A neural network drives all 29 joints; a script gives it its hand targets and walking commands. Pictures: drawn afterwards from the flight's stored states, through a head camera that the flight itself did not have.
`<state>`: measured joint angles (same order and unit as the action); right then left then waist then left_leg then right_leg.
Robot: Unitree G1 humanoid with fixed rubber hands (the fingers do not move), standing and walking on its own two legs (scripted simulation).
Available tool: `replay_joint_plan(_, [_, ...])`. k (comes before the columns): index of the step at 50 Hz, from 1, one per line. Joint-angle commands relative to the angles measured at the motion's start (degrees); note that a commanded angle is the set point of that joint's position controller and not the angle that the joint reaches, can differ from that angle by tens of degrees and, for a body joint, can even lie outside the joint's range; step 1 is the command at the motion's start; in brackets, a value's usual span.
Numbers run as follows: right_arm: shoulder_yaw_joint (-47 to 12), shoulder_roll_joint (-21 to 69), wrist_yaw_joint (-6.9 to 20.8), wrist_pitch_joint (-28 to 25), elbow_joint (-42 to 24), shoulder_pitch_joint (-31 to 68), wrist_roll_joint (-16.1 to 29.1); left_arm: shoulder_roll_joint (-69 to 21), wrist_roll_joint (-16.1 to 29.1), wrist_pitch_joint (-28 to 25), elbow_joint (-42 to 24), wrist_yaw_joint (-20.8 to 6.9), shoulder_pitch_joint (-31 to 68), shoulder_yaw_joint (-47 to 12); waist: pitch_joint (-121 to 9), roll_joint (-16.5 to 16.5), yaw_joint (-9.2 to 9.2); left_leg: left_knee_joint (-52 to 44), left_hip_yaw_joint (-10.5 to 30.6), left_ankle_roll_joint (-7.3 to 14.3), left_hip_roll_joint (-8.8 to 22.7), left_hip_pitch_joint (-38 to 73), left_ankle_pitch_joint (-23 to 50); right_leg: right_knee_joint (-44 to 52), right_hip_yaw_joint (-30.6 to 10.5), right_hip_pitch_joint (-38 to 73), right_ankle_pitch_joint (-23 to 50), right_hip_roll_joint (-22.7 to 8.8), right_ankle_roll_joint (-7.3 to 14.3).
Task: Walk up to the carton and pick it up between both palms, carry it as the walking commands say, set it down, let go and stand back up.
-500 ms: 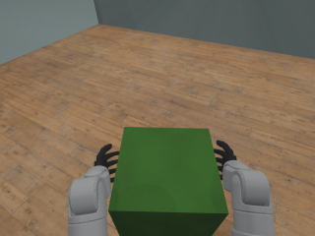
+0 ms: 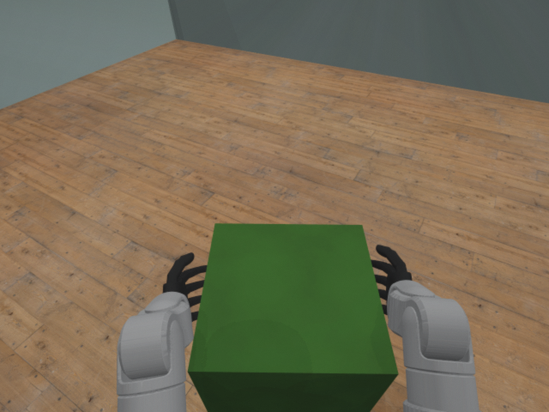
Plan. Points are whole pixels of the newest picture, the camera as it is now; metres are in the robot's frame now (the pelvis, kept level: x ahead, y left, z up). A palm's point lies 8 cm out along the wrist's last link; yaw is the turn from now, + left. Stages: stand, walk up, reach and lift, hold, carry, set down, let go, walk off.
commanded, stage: carry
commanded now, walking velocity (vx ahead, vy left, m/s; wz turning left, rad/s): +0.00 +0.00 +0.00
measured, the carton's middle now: (287, 331) +0.25 +0.00 +0.01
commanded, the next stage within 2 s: none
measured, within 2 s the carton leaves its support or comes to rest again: neither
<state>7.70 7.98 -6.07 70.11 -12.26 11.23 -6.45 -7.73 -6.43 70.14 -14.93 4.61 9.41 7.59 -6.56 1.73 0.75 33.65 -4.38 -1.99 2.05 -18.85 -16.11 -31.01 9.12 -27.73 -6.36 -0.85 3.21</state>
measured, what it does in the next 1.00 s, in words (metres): walks backwards, turning left: left foot, then right foot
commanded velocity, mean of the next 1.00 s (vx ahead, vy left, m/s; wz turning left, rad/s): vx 0.00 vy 0.00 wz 0.54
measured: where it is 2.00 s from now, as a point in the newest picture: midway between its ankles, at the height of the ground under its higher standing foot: outside the picture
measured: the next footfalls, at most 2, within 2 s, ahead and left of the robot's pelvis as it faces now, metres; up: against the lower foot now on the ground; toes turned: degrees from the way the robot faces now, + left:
left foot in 0.62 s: -0.04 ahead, +0.10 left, +0.00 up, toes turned +8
right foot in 0.82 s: -0.13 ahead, -0.17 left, +0.00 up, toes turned +3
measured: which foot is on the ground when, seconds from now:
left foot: down 0.00-0.48, up 0.50-0.60, down 0.62-0.82, up 0.84-1.00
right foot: down 0.00-0.60, up 0.62-0.80, down 0.82-1.00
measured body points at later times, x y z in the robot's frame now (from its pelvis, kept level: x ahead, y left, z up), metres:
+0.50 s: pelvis -0.08 -0.02 -0.01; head -0.13 -0.03 +0.44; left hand +0.19 +0.13 +0.09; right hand +0.20 -0.17 +0.08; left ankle +0.00 +0.14 -0.71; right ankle +0.11 -0.06 -0.71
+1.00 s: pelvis -0.20 -0.05 +0.00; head -0.19 -0.08 +0.45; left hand +0.04 +0.15 +0.08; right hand +0.11 -0.14 +0.06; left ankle -0.19 +0.09 -0.66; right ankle -0.17 -0.17 -0.72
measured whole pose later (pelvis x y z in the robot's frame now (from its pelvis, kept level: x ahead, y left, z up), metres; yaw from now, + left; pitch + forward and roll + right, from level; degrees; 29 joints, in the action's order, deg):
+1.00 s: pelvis -0.20 -0.05 +0.00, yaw +16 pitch +2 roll +3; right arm 7.7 7.1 -6.0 69.8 -14.7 11.0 -6.0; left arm -7.8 -6.4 69.3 -15.5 4.7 10.3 6.5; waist -3.4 -0.9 2.3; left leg 61.5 -1.6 -0.3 0.5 -35.9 -21.6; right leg -39.2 9.9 -19.7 -20.8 -9.7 -0.7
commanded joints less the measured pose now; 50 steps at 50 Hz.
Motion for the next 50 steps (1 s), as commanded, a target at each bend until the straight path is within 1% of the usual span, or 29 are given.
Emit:
replay_joint_plan(1, [-44.14, 55.40, 15.43, -1.54, -9.79, 33.35, 26.09, -52.46, 26.88, -1.07, -12.53, -15.30, 36.54, -42.65, -16.19, -4.90, -1.46, -8.26, 7.28, 4.72, 10.35, -0.55, -12.15, 4.95, -9.19, 15.25, -5.95, -5.28, -3.40])
replay_joint_plan(3, [-44.09, 54.30, 15.33, -1.09, -10.04, 33.94, 25.64, -51.63, 26.66, -0.65, -10.72, -15.76, 35.38, -41.87, -16.20, 7.47, -1.05, 1.55, -0.91, 1.86, 0.98, -1.28, -13.31, 18.11, -19.16, 12.96, -22.17, -11.34, -5.22])
replay_joint_plan(4, [-44.08, 54.35, 15.23, -0.97, -10.10, 34.51, 25.71, -51.95, 26.24, -0.46, -9.70, -15.91, 34.90, -41.76, -15.40, 9.88, -0.77, 1.95, -2.68, 2.14, -1.42, 3.21, -12.95, 23.61, -19.05, 8.44, -29.02, -12.02, -7.15])
replay_joint_plan(9, [-42.89, 54.11, 15.28, -1.21, -9.06, 32.89, 25.90, -51.62, 25.85, -0.51, -9.42, -15.51, 34.56, -42.48, -18.02, 5.03, -0.42, -4.39, -3.36, 4.59, -2.07, 10.03, -9.35, 23.52, -7.77, 10.89, -18.58, -7.59, -14.32])
replay_joint_plan(18, [-41.55, 53.26, 16.21, -0.98, -8.21, 33.63, 26.49, -50.71, 24.04, -0.66, -6.73, -14.69, 35.23, -43.04, -10.41, 2.83, 0.56, -6.01, -0.57, 3.59, -2.66, 1.02, -15.12, 18.08, -0.83, 6.62, -27.40, -7.45, -19.75])
replay_joint_plan(20, [-41.61, 53.16, 16.29, -1.11, -8.63, 34.64, 26.69, -51.02, 23.87, -0.86, -6.70, -14.63, 35.19, -43.10, -10.90, -6.01, 0.21, -8.45, 5.83, 4.48, 0.78, -7.73, -16.45, 2.63, -0.24, 12.40, -23.97, -5.54, -16.64])
replay_joint_plan(21, [-41.76, 53.29, 16.29, -1.09, -8.36, 34.90, 26.65, -51.36, 24.02, -1.04, -7.14, -14.70, 35.47, -43.25, -12.01, -11.81, -0.54, -9.16, 12.30, 4.99, 4.58, -16.50, -17.78, -8.24, -3.64, 19.10, -20.22, -5.92, -12.07])
replay_joint_plan(22, [-42.38, 53.05, 16.34, -0.81, -8.29, 35.73, 26.23, -51.99, 24.19, -1.02, -6.79, -14.85, 35.70, -42.80, -12.31, -12.25, -1.49, -8.43, 13.49, 4.86, 6.55, -26.25, -20.63, -14.77, -7.99, 25.79, -16.07, -7.11, -9.23])
replay_joint_plan(23, [-42.55, 52.51, 16.43, -0.57, -8.21, 36.90, 25.58, -52.13, 24.31, -0.95, -6.71, -14.92, 36.34, -42.23, -12.35, -7.79, -2.47, -4.02, 9.48, 3.22, 4.51, -32.61, -20.89, -13.93, -10.78, 29.12, -14.92, -9.43, -7.35])
replay_joint_plan(25, [-41.33, 51.59, 16.53, 0.23, -5.46, 34.88, 24.92, -50.63, 23.27, 0.04, -3.11, -14.90, 33.95, -40.02, -11.05, 20.02, -0.96, 29.56, -4.40, 1.50, -7.69, -15.29, -18.32, 20.52, -19.11, 2.12, -39.93, -21.18, -6.78])
replay_joint_plan(26, [-41.70, 52.60, 16.71, -0.02, -4.53, 33.64, 25.82, -49.70, 22.33, 0.08, -2.32, -14.59, 34.78, -40.15, -8.65, 20.34, 1.15, 38.01, -7.42, 0.53, -7.49, -5.06, -17.59, 30.93, -15.70, -9.56, -44.39, -23.32, -10.17])
replay_joint_plan(27, [-41.45, 52.19, 16.57, -0.49, -4.24, 32.68, 26.28, -49.30, 22.00, 0.18, -1.90, -14.55, 34.57, -40.89, -9.42, 19.66, 2.26, 39.57, -9.45, 1.42, -7.50, 5.69, -15.62, 33.00, -4.13, -17.15, -42.55, -19.11, -15.11])
replay_joint_plan(28, [-40.63, 52.02, 16.41, -1.08, -3.22, 32.19, 25.99, -49.60, 21.58, -0.18, -1.25, -14.60, 34.21, -41.41, -10.32, 17.93, 3.05, 32.83, -11.58, 2.54, -7.30, 15.95, -15.19, 31.74, 5.63, -21.11, -36.80, -13.97, -20.48])
replay_joint_plan(29, [-39.60, 51.92, 16.30, -1.89, -3.76, 32.74, 25.44, -51.41, 22.04, -0.57, -1.69, -14.50, 35.80, -42.51, -11.35, 11.64, 3.94, 16.42, -10.30, 5.18, -4.92, 21.52, -17.57, 23.33, 9.47, -19.56, -31.40, -11.06, -24.06])
replay_joint_plan(30, [-38.81, 51.06, 16.50, -2.21, -5.44, 32.16, 26.07, -51.42, 22.79, -1.18, -3.54, -14.01, 37.61, -43.38, -9.38, -4.18, 5.74, -1.32, -2.71, 11.06, -2.98, 18.60, -19.77, -5.47, 12.95, -16.84, -31.87, -4.29, -23.79])
replay_joint_plan(31, [-39.16, 51.73, 16.70, -2.19, -6.27, 34.22, 26.19, -51.56, 22.80, -2.04, -6.16, -13.53, 39.95, -44.05, -6.39, -34.79, 3.55, -9.78, 28.90, 14.94, 13.54, -1.92, -26.73, -41.45, 1.91, -16.31, -34.44, -3.63, -13.91])
replay_joint_plan(32, [-39.98, 49.92, 17.20, -1.44, -8.12, 35.64, 26.06, -53.21, 21.90, -2.84, -7.78, -13.33, 39.87, -43.71, -2.26, -32.42, 1.27, -25.27, 36.82, 15.19, 19.45, -18.85, -39.99, -60.53, -7.91, -17.95, -28.17, -1.70, -13.34])
replay_joint_plan(33, [-41.18, 50.58, 17.30, -1.46, -7.78, 39.10, 25.57, -51.51, 22.35, -2.69, -10.14, -13.44, 43.77, -42.88, -1.22, -24.57, -0.44, -29.66, 39.57, 13.85, 21.07, -28.65, -42.27, -66.52, -11.95, -11.43, -24.92, -1.25, -11.75])
replay_joint_plan(34, [-42.10, 51.35, 17.42, -1.01, -9.91, 40.58, 25.91, -50.85, 22.96, -2.33, -9.41, -13.55, 41.34, -42.16, -3.49, -13.34, -1.94, -25.64, 31.79, 8.72, 17.40, -28.83, -30.63, -63.89, -11.46, -4.28, -17.76, -2.08, -10.69])
replay_joint_plan(35, [-42.59, 52.10, 17.27, -1.24, -12.31, 40.61, 26.67, -50.66, 23.42, -2.28, -8.91, -13.46, 38.73, -41.80, -8.52, -8.58, -2.62, -19.47, 20.10, 5.05, 11.39, -24.16, -17.91, -53.39, -9.03, 4.03, -14.90, -2.27, -9.91])
replay_joint_plan(36, [-43.71, 53.36, 16.90, -1.81, -14.45, 40.63, 27.54, -51.84, 24.50, -2.31, -9.72, -13.59, 37.72, -42.47, -12.66, -7.85, -2.18, -12.88, 13.65, 4.19, 6.46, -16.80, -8.91, -35.19, -6.90, 6.90, -16.18, -2.73, -9.36])
replay_joint_plan(38, [-43.38, 53.04, 16.23, -2.00, -15.68, 36.10, 27.48, -52.55, 25.63, -2.23, -11.36, -13.68, 36.85, -43.98, -15.49, -12.17, 0.04, -10.58, 17.03, 5.89, 6.71, -8.59, -3.72, -15.93, -2.19, 10.71, -21.74, 2.04, -9.16])
replay_joint_plan(40, [-42.86, 51.88, 15.54, -2.01, -14.12, 34.34, 26.18, -52.52, 24.97, -1.91, -10.61, -14.07, 35.34, -42.78, -17.19, -14.33, -0.22, -5.84, 20.61, 6.47, 7.49, -6.86, 0.17, 1.77, -4.18, 19.07, -23.83, 1.52, -8.05])
replay_joint_plan(41, [-43.22, 50.86, 15.13, -2.02, -13.21, 32.99, 25.56, -52.25, 24.75, -1.86, -9.61, -14.19, 33.22, -42.38, -20.37, -7.65, -0.62, 1.32, 18.85, 4.08, 4.83, -11.25, 3.37, 9.43, -10.83, 28.30, -23.22, -4.77, -7.16])
replay_joint_plan(42, [-44.28, 51.45, 15.09, -2.17, -15.50, 34.21, 26.01, -51.42, 24.25, -2.59, -10.91, -14.13, 33.30, -42.47, -16.61, 15.34, -0.96, 11.96, 5.35, -1.17, -4.46, -27.10, -8.84, 11.71, -25.80, 31.76, -15.09, -23.49, -3.21])
replay_joint_plan(43, [-46.24, 53.32, 15.07, -2.30, -16.01, 36.64, 26.61, -52.27, 24.29, -2.61, -11.54, -14.38, 33.57, -41.89, -12.38, 22.12, -0.94, 26.82, -0.76, -2.02, -2.51, -32.39, -18.09, 13.37, -31.32, 24.07, -2.39, -33.25, 2.44])
replay_joint_plan(45, [-46.24, 53.68, 15.61, -2.28, -14.68, 37.66, 27.75, -52.52, 22.98, -2.15, -11.31, -14.35, 33.10, -40.55, -11.10, 4.77, -1.05, 37.99, 2.78, -1.31, 0.98, -25.62, -10.35, 12.25, -19.63, 16.96, -1.39, -26.50, 3.96])
replay_joint_plan(47, [-46.21, 54.03, 15.53, -2.28, -14.65, 35.81, 27.62, -52.72, 22.62, -2.19, -10.84, -14.53, 31.69, -40.31, -10.68, 7.68, -0.62, 34.81, 0.88, -2.18, 1.28, -24.92, -5.15, 7.99, -9.01, 21.08, 7.29, -21.12, 0.46])
replay_joint_plan(50, [-47.03, 52.61, 14.88, -1.94, -17.06, 37.69, 28.33, -51.72, 23.24, -2.35, -11.51, -14.34, 29.92, -39.28, -14.20, 14.13, -1.12, 23.61, -1.16, -1.92, -0.34, -20.59, -8.25, 0.80, -5.08, 25.97, 23.45, -19.61, -0.71])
